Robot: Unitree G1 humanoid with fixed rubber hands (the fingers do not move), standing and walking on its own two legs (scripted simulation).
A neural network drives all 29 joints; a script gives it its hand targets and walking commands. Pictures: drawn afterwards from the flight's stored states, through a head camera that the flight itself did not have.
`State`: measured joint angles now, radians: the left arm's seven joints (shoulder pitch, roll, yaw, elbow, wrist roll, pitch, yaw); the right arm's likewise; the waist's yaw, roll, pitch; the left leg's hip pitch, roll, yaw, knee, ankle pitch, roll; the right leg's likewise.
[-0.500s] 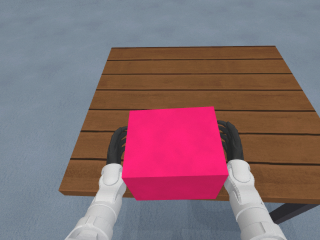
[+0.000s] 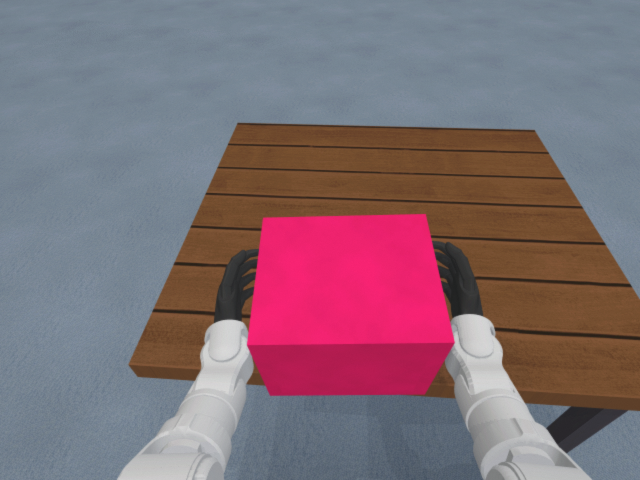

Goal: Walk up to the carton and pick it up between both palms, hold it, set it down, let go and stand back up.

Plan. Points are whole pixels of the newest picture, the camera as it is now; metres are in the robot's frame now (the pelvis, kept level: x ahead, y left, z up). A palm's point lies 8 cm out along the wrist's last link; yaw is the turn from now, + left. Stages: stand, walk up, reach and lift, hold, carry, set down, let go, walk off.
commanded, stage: reach and lift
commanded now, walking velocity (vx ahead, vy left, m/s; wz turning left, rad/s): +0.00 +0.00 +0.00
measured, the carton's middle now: (345, 307) +0.36 -0.02 +0.04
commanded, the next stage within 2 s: hold in 1.88 s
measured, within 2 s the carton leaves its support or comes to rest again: neither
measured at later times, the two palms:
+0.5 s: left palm (228, 290) +0.38 +0.13 +0.06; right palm (457, 279) +0.38 -0.17 +0.07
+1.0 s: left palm (204, 257) +0.37 +0.15 +0.14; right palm (466, 250) +0.36 -0.16 +0.15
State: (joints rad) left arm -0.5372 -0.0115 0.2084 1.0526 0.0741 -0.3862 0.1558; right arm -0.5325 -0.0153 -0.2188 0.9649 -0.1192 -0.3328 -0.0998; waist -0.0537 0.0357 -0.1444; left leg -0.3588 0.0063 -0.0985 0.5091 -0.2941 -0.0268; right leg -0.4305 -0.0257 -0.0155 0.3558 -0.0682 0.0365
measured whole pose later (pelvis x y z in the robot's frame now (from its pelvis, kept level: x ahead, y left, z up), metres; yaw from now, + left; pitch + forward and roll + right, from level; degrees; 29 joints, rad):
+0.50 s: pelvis +0.02 -0.02 +0.00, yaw +1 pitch +10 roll -1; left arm -0.48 0.04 0.11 0.90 -0.11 -0.32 0.13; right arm -0.51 -0.03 -0.04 0.76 0.01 -0.18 -0.17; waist -0.05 0.09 -0.18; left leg -0.36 0.02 -0.11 0.47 -0.29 -0.04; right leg -0.45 -0.02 -0.04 0.38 -0.10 0.02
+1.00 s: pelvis +0.02 +0.01 +0.01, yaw +0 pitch -3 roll -3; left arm -0.39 -0.07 0.16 0.06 0.23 0.50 0.11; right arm -0.48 -0.06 -0.06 0.41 0.20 0.22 -0.12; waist -0.11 -0.06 0.01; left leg -0.07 0.02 -0.09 0.46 -0.33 -0.02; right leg -0.12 -0.01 -0.01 0.26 -0.08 0.03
